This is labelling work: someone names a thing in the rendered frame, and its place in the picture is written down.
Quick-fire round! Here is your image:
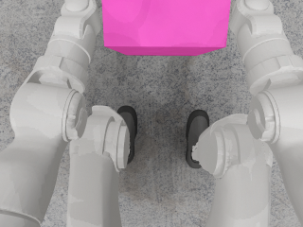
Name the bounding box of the left robot forearm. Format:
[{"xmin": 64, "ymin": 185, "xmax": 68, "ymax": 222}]
[{"xmin": 9, "ymin": 0, "xmax": 102, "ymax": 129}]

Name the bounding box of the right robot thigh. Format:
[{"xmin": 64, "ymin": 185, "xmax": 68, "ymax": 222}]
[{"xmin": 205, "ymin": 123, "xmax": 272, "ymax": 227}]

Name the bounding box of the robot right foot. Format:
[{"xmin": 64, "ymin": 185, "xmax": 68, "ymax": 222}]
[{"xmin": 186, "ymin": 110, "xmax": 209, "ymax": 169}]

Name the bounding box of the carton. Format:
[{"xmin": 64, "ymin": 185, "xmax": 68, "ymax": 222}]
[{"xmin": 101, "ymin": 0, "xmax": 231, "ymax": 56}]

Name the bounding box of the left robot upper arm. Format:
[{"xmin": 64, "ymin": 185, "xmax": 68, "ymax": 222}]
[{"xmin": 0, "ymin": 82, "xmax": 88, "ymax": 227}]

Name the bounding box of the right robot forearm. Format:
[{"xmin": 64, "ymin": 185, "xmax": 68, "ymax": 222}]
[{"xmin": 228, "ymin": 0, "xmax": 303, "ymax": 95}]

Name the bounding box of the right robot upper arm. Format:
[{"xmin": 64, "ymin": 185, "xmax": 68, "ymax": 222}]
[{"xmin": 247, "ymin": 84, "xmax": 303, "ymax": 227}]

